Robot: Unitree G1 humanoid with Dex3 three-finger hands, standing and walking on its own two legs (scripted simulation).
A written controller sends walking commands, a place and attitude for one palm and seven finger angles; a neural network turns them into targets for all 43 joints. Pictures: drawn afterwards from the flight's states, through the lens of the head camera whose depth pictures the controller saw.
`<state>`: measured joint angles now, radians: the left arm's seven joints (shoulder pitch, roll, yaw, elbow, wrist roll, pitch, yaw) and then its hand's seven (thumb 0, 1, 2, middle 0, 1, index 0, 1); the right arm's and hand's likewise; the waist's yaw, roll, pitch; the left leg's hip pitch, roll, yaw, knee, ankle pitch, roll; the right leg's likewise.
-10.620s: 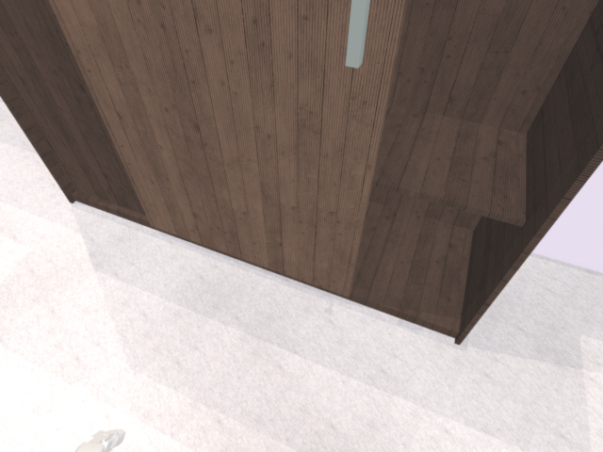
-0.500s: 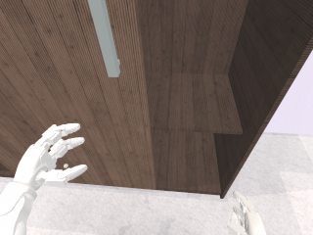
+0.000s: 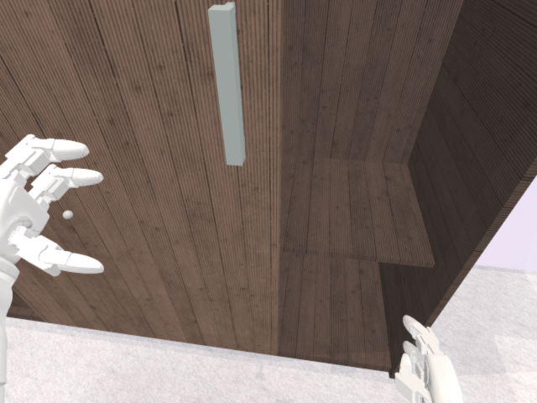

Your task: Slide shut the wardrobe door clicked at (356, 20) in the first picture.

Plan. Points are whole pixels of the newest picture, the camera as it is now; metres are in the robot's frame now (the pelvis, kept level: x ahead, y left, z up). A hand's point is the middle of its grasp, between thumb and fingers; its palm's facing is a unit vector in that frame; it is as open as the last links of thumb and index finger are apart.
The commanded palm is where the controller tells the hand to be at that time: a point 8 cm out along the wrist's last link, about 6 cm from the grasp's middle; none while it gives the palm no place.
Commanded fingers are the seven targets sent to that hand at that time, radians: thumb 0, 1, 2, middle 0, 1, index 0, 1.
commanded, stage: raise the hand with hooked fingers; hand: left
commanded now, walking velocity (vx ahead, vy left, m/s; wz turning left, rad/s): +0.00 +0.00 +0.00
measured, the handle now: (233, 90) +0.46 +0.11 +0.28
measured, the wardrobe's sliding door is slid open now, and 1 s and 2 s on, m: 0.40 0.40 0.40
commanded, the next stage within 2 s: move the hooked fingers beside the handle in 0.84 s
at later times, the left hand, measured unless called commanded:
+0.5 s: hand (34, 162) +0.27 +0.29 +0.27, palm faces +0.09 -0.97 -0.21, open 14.0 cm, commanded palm +0.22 +0.32 +0.28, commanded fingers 0.00 -0.50 0.30 -0.30 -1.20 -0.30 -1.20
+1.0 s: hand (97, 187) +0.26 +0.22 +0.25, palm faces -0.05 -0.98 -0.20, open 14.0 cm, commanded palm +0.24 +0.30 +0.28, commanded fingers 0.00 -0.50 0.30 -0.30 -1.20 -0.30 -1.20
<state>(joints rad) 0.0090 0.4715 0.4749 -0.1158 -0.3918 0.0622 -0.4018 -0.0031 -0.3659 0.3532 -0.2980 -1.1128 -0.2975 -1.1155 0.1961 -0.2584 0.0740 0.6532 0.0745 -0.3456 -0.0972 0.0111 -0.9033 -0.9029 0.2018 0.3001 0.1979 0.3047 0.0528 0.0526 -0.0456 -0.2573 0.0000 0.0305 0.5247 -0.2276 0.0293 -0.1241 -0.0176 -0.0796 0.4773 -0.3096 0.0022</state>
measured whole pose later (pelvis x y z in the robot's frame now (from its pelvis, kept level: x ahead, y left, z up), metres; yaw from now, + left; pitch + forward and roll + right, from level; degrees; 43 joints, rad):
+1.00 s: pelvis -0.01 -0.02 +0.00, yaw +0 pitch -3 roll +0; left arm -0.18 0.54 0.49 -0.06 -0.36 0.34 -0.52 -0.01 -0.49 0.30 -0.30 -1.20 -0.30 -1.20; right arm 0.17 -0.32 0.09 0.64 0.10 -0.20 -0.08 0.01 -0.90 -0.90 0.20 0.30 0.20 0.30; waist 0.05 0.10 -0.02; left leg -0.23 0.01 0.01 0.47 -0.18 0.01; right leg -0.11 0.00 -0.09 0.46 -0.29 -0.02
